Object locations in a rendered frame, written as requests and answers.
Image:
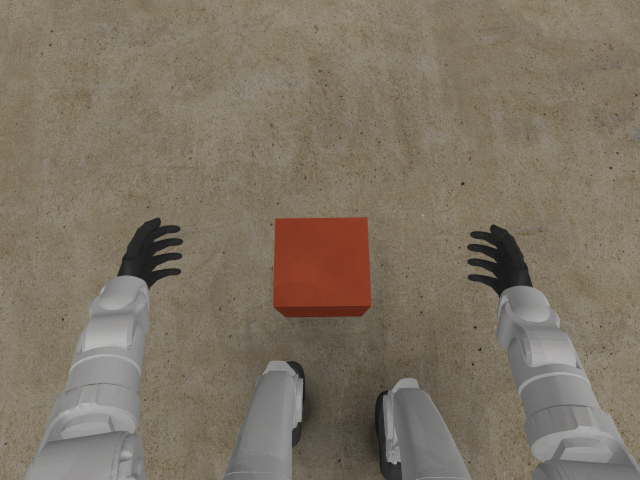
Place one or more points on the left robot upper arm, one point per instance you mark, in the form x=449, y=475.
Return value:
x=108, y=456

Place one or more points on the robot left forearm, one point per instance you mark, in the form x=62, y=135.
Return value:
x=101, y=392

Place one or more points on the robot left hand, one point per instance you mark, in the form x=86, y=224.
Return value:
x=139, y=260

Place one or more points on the robot right foot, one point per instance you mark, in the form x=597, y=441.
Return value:
x=390, y=470

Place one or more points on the robot right hand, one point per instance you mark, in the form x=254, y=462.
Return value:
x=510, y=269

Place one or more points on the right robot upper arm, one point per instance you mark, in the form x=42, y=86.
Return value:
x=555, y=469

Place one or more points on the carton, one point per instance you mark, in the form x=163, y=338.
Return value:
x=321, y=267

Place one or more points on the robot right forearm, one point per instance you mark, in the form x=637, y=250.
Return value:
x=564, y=419

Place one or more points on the left robot thigh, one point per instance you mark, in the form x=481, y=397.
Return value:
x=263, y=449

